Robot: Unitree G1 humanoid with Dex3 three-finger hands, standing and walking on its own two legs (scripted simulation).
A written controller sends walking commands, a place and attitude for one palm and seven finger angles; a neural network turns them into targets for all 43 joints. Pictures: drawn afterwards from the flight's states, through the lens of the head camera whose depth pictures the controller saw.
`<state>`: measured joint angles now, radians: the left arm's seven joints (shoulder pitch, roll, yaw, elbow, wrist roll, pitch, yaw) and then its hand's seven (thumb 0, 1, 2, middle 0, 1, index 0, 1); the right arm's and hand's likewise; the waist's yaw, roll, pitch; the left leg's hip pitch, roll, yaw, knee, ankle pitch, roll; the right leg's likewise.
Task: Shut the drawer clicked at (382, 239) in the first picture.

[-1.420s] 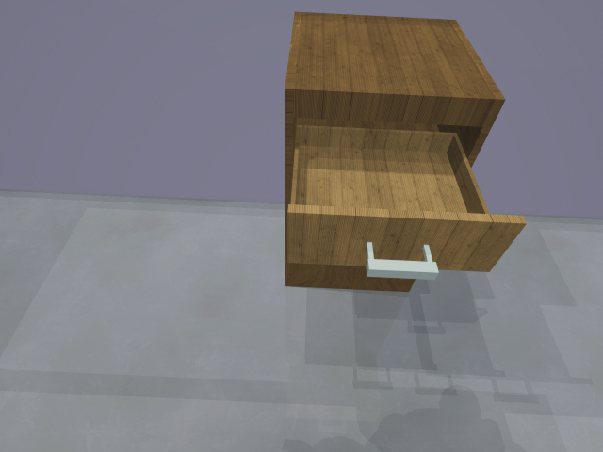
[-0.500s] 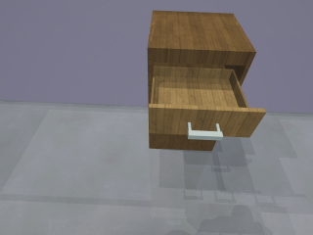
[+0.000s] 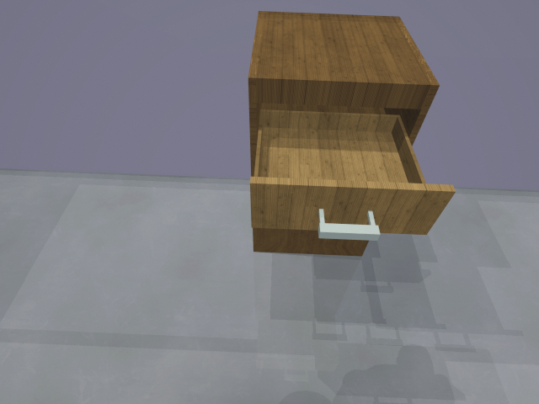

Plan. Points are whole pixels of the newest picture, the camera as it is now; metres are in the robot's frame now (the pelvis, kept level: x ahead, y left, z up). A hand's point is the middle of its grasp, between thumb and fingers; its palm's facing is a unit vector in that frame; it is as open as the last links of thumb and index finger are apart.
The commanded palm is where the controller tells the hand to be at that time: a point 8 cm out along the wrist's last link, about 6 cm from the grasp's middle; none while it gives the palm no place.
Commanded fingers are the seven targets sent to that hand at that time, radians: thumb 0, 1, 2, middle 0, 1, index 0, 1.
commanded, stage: look at it before walking up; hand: left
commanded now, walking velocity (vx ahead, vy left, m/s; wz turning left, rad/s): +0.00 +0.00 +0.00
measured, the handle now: (347, 223) +0.50 -0.14 -0.10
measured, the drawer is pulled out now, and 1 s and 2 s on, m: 0.30 0.30 0.30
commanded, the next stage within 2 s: walk to a spot facing it in 0.02 s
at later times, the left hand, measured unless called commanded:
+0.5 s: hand out of the picture +0.03 +0.17 -0.18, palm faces -0.08 -0.96 -0.27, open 7.3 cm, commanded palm none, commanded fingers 0.00 0.90 0.90 -0.20 -0.30 -0.20 -0.30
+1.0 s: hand (160, 396) +0.17 +0.20 -0.19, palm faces -0.34 -0.91 -0.21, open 7.4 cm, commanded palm none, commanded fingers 0.00 0.90 0.90 -0.20 -0.30 -0.20 -0.30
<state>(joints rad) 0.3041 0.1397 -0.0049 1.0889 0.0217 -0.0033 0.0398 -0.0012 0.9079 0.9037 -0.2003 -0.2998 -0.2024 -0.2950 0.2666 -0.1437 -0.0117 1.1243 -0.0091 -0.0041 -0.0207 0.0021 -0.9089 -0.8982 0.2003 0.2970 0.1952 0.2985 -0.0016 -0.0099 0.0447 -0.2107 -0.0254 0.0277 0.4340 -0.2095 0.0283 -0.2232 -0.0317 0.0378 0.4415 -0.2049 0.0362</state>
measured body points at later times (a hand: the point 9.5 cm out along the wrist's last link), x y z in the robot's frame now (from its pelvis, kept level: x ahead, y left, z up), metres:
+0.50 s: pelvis +0.00 -0.03 -0.02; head +0.04 -0.06 +0.43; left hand +0.04 +0.22 -0.16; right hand +0.03 -0.28 -0.18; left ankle +0.01 +0.10 -0.73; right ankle -0.01 -0.12 -0.74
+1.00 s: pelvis +0.02 +0.03 -0.01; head +0.08 +0.06 +0.44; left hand +0.18 +0.25 -0.17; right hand +0.04 -0.25 -0.11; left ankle +0.05 +0.11 -0.74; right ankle -0.01 -0.12 -0.73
